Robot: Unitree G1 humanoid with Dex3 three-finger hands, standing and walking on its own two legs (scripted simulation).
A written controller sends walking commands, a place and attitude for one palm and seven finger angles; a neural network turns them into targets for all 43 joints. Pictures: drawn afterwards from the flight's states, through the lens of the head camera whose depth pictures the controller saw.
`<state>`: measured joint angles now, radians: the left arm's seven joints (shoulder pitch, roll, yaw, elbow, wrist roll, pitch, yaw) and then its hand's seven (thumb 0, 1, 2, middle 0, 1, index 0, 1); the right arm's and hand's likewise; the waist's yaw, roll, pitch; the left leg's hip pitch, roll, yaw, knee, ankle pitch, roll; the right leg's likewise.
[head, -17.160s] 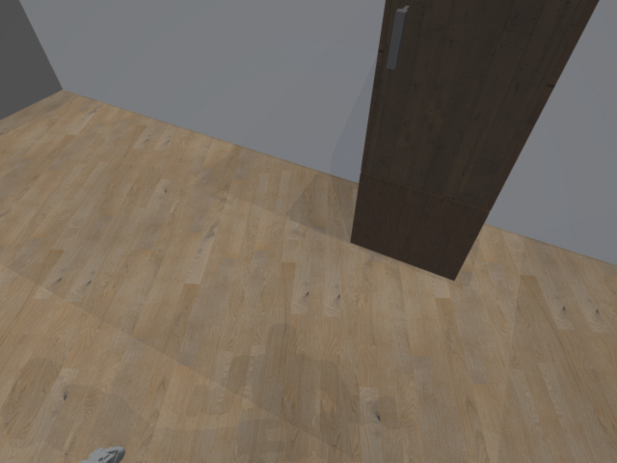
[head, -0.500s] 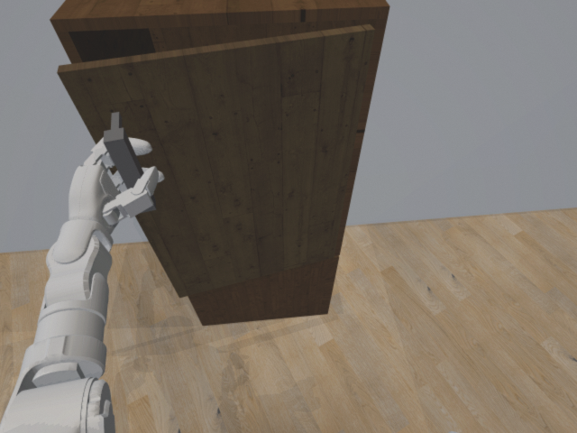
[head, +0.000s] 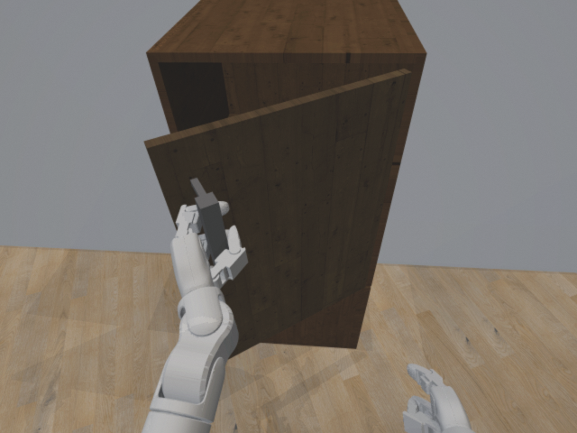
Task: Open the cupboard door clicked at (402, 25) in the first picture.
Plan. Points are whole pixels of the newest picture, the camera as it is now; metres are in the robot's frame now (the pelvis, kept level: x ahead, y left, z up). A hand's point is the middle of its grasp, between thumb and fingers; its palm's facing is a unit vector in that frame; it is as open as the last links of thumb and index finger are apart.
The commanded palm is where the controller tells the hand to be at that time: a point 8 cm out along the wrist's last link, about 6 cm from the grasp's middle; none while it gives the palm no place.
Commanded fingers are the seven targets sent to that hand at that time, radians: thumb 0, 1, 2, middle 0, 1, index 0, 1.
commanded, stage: pull the door open along its arc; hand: left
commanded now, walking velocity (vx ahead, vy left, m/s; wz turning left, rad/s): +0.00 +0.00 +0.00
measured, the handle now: (210, 226) +0.36 +0.14 +0.12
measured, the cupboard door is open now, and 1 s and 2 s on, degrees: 34 39 42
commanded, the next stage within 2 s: open thumb and fingers to let go in 0.12 s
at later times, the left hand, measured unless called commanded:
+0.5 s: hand (251, 269) +0.29 +0.07 +0.12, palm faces +0.38 -0.92 +0.00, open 7.7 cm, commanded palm +0.24 +0.11 +0.12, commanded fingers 0.00 -0.15 0.45 -0.32 -1.24 -0.32 -1.24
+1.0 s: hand (253, 270) +0.29 +0.07 +0.12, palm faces +0.32 -0.95 -0.02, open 14.9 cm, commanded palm +0.24 +0.11 +0.12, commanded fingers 0.00 -0.50 0.30 -0.15 -0.30 -0.15 -0.30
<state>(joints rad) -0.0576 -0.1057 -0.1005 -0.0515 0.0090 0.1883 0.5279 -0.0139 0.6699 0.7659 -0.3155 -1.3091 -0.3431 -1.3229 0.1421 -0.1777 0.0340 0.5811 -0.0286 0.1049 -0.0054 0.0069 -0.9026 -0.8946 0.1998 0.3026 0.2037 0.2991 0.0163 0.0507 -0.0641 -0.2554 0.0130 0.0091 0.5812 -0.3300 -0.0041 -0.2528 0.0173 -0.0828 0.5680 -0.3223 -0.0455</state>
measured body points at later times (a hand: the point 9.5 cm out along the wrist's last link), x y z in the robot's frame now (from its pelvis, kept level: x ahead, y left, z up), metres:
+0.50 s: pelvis -0.02 -0.01 +0.00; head -0.04 -0.03 +0.45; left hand +0.26 +0.12 +0.13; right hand +0.18 -0.21 -0.09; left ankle -0.01 +0.12 -0.73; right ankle -0.01 -0.09 -0.73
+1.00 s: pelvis -0.03 +0.02 +0.00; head -0.05 +0.01 +0.45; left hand +0.27 +0.12 +0.12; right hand +0.16 -0.18 -0.10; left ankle -0.01 +0.12 -0.73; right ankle -0.01 -0.09 -0.73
